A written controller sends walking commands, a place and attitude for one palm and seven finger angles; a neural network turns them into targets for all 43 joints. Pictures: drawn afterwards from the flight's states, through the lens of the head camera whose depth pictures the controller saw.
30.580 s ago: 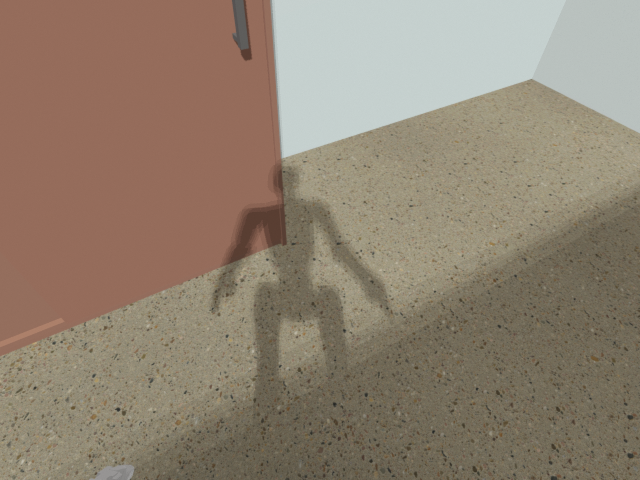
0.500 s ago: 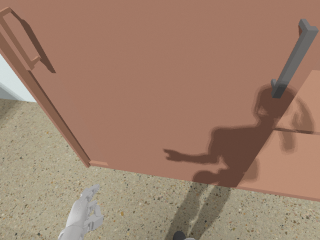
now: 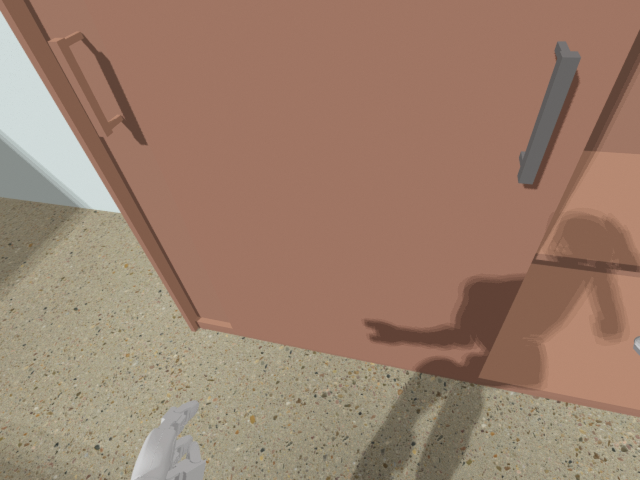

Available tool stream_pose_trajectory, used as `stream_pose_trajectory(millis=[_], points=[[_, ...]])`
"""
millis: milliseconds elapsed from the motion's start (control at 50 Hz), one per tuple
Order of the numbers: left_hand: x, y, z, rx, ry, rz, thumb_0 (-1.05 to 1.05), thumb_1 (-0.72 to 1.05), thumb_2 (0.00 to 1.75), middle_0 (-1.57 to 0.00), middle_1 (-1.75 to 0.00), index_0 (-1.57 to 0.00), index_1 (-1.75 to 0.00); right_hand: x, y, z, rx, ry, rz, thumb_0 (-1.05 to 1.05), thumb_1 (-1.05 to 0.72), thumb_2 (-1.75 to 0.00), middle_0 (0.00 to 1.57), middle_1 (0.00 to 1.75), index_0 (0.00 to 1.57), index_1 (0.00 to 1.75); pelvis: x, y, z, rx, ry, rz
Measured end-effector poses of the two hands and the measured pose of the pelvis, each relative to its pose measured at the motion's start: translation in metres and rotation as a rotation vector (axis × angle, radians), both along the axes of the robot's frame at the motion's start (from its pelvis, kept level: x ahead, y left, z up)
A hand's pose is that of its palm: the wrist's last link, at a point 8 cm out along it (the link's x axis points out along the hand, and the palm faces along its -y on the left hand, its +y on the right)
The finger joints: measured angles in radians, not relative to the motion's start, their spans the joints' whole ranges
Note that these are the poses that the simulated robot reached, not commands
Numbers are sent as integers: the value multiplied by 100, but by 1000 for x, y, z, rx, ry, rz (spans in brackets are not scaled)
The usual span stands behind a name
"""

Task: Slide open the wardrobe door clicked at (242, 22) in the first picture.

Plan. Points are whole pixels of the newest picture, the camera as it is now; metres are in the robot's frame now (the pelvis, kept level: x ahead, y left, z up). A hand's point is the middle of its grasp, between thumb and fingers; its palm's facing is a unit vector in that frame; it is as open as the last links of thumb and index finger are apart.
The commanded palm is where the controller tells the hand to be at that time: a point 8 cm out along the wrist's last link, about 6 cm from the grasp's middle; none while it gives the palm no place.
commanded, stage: step back with the hand held close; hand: right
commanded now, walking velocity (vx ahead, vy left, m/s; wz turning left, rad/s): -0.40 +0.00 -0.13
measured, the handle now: (542, 117) +0.55 -0.32 +0.18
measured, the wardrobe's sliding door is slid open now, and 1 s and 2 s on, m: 0.62 0.62 0.62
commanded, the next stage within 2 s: stop stepping back and stand still in 0.20 s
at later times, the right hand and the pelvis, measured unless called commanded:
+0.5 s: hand out of the picture +0.06 -0.31 +0.17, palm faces +0.52 +0.81 -0.28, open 7.4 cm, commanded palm -0.01 -0.35 +0.19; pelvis -0.13 -0.04 -0.01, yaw -3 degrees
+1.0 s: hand out of the picture -0.02 -0.36 +0.17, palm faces +0.58 +0.72 -0.37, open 7.4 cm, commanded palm -0.08 -0.39 +0.19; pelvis -0.18 -0.07 +0.00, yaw -8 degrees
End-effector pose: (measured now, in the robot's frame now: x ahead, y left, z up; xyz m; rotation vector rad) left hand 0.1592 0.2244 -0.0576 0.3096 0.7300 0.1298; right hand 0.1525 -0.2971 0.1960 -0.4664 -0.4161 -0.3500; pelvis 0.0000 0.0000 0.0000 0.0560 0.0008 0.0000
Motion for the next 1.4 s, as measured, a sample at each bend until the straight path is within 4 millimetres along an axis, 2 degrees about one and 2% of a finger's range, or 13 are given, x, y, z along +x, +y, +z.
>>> stream_pose_trajectory(millis=[120, 240, 380, 540, 720, 820, 920, 1120, 1240, 1260, 1300, 1360, 1400], points=[[-39, -10, 4, 6, -24, 40, 1, 90, 90, -20, -30, -20, -30, -10, -20, -10, 12, 47, 13, 1, -89, -90, 21, 30, 21, 30, -40, -14, 0, 1, -7, -6], [-85, -21, 16, -16, -9, 25, 1, 90, 90, -20, -30, -20, -30, -66, -18, 9, -36, 116, 26, 1, -89, -90, 21, 30, 21, 30, -68, -18, 17, 40, 26, -21], [-121, -22, -9, -22, 30, -11, 1, 90, 90, -20, -30, -20, -30, -128, -30, 12, -49, 75, -59, 1, -89, -90, 21, 30, 21, 30, -114, -26, 5, -7, -2, 3], [-159, -30, -13, -12, -35, 50, 2, 90, 90, -20, -30, -20, -30, -145, -54, -17, 97, 13, -123, 1, -89, -90, 20, 30, 21, 30, -145, -43, -9, -33, -45, -59], [-195, -49, -15, -106, 23, -13, 1, 90, 90, -20, -30, -20, -30, -206, -45, 12, -70, 111, -134, 1, -89, -90, 21, 30, 21, 30, -171, -38, 9, -63, -29, -80], [-199, -45, -20, -68, 69, -32, 1, 90, 90, -20, -30, -20, -30, -220, -65, 7, 3, 79, -246, 1, -89, -90, 21, 30, 21, 30, -175, -47, 13, -81, -22, -111], [-184, -48, -21, -15, 15, -39, 2, 90, 90, -20, -30, -20, -30, -220, -85, -11, 70, 86, -288, 1, -89, -90, 21, 30, 21, 30, -176, -64, 3, -52, -29, -146], [-153, -96, -7, -91, -63, -99, 1, 90, 90, -20, -30, -20, -30, -218, -97, -2, -19, 100, -246, 1, -89, -90, 21, 30, 21, 30, -175, -76, 5, -43, -21, -137], [-144, -116, -8, -103, -38, -117, 1, 90, 90, -20, -30, -20, -30, -208, -109, -10, 24, 133, -248, 1, -89, -90, 21, 30, 21, 30, -170, -88, 6, -42, -15, -132], [-143, -117, -11, -109, -33, -136, 1, 90, 90, -20, -30, -20, -30, -204, -113, -19, 21, 165, -237, 1, -89, -90, 20, 30, 21, 30, -171, -90, 6, -40, -7, -139], [-141, -116, -22, -107, 17, -176, 1, 90, 90, -20, -30, -20, -30, -190, -122, -61, 65, 351, -218, 0, -90, -90, 20, 30, 20, 30, -174, -96, 3, -40, 9, -153], [-142, -107, -41, -88, 102, -175, 1, 90, 90, -20, -30, -20, -30, -186, -125, -156, 202, 749, -219, 0, -90, -90, 20, 30, 20, 30, -179, -101, -2, -48, 22, -158], [-149, -100, -48, -74, 149, -151, 1, 90, 90, -20, -30, -20, -30, -203, -114, -217, 296, 1009, -217, 0, -90, -90, 19, 30, 20, 30, -182, -103, -3, -50, 20, -158]])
